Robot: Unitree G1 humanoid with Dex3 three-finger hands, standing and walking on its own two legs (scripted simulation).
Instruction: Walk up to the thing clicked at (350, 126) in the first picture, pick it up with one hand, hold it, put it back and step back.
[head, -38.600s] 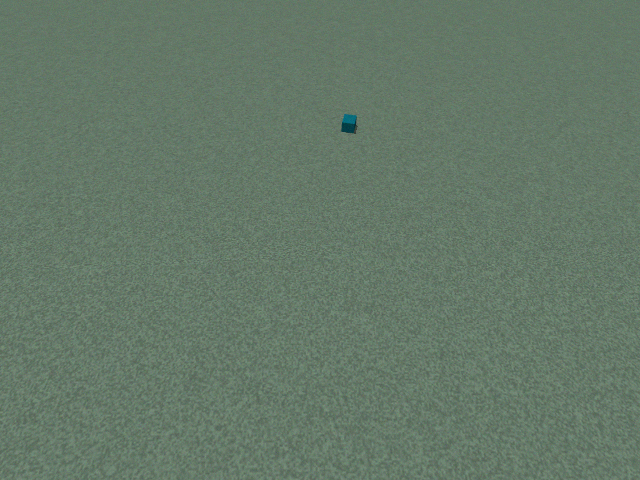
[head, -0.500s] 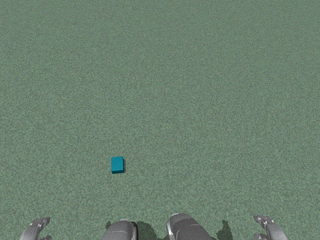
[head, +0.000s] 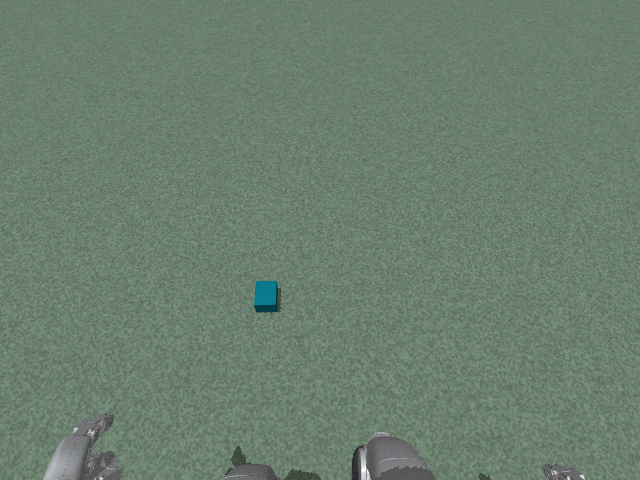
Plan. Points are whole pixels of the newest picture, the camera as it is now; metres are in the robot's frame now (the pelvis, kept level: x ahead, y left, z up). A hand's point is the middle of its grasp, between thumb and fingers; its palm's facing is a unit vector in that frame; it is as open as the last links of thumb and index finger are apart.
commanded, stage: step back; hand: left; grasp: from above
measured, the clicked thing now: (266, 296) +0.66 +0.15 -0.72
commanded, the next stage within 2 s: none
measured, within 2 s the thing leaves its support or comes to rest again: neither
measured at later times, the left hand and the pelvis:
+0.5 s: hand out of the picture -0.10 +0.25 -0.13, palm faces -0.07 -0.91 -0.41, open 7.4 cm; pelvis -0.17 -0.02 +0.01, yaw -5 degrees
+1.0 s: hand out of the picture -0.25 +0.26 -0.14, palm faces -0.06 -0.91 -0.40, open 7.4 cm; pelvis -0.36 -0.01 +0.00, yaw -5 degrees
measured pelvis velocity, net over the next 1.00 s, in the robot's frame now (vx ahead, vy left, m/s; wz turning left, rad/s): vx -0.36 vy -0.01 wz -0.08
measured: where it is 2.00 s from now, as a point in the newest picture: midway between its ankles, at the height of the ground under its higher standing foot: outside the picture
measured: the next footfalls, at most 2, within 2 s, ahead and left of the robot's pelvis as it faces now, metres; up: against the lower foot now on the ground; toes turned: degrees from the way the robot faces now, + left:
right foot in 0.38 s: -0.14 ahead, -0.14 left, +0.00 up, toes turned -3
left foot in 0.70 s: -0.21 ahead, +0.12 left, +0.00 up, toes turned -2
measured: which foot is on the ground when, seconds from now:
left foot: down 0.00-0.40, up 0.42-0.68, down 0.70-1.00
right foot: down 0.00-0.02, up 0.04-0.36, down 0.38-0.72, up 0.74-1.00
